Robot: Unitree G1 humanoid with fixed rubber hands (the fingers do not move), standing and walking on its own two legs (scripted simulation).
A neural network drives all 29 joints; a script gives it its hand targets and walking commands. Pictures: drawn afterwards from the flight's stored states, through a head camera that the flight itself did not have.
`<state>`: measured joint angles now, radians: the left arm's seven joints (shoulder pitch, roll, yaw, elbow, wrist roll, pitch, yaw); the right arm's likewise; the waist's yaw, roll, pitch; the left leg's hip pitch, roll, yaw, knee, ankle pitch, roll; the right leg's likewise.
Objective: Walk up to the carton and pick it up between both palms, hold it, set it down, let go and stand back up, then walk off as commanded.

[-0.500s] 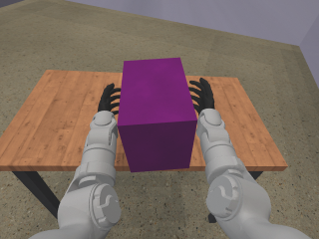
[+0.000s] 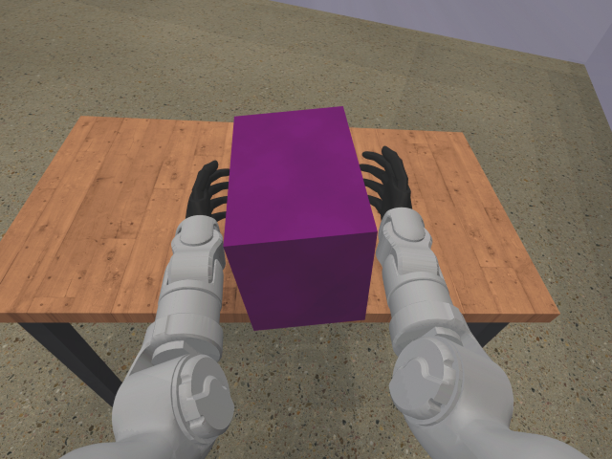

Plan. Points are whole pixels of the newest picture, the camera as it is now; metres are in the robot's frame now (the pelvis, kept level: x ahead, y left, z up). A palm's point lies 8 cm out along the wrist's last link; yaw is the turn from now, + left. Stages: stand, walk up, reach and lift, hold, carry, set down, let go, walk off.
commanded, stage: set down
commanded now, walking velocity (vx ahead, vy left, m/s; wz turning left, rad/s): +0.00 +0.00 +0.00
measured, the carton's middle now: (298, 217) +0.45 +0.00 +0.06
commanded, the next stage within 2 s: none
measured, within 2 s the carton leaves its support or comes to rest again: rests again in 1.54 s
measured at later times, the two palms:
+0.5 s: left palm (203, 223) +0.42 +0.14 +0.08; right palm (390, 210) +0.42 -0.12 +0.11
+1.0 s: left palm (203, 224) +0.42 +0.14 +0.08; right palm (391, 211) +0.42 -0.12 +0.11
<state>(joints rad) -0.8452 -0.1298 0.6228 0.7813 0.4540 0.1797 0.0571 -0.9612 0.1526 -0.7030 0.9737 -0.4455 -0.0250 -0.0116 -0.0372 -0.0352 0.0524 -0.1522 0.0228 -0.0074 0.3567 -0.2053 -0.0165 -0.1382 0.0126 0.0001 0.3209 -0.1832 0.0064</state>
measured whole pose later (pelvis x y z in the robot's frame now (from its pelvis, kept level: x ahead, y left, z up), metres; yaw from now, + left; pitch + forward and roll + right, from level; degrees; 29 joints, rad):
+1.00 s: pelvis +0.00 +0.00 +0.00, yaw +0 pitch +2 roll -1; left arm -0.83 -0.15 0.70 0.79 0.50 0.09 0.03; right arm -0.92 0.20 -0.73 0.89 -0.51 -0.05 0.02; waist -0.04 -0.04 0.04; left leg -0.18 0.02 -0.01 0.36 -0.21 -0.01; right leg -0.17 0.01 0.00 0.32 -0.18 0.01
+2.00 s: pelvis +0.00 +0.00 +0.00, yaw +0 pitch +12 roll +0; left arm -0.94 0.00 0.45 1.06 0.30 -0.03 0.16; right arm -0.91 0.05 -0.44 1.07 -0.22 -0.05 -0.07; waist -0.04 -0.04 -0.06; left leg -0.39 0.02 -0.01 0.35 -0.16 -0.02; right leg -0.38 0.01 0.00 0.32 -0.14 0.00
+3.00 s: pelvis -0.06 -0.01 -0.01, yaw +0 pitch +11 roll +0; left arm -0.71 0.05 0.11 1.05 -0.03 -0.08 0.21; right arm -0.80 -0.14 0.00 1.12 0.24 -0.06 -0.11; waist -0.01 -0.01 -0.15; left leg -0.50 0.03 -0.01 0.40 -0.10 -0.02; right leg -0.49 0.02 -0.01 0.37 -0.09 -0.01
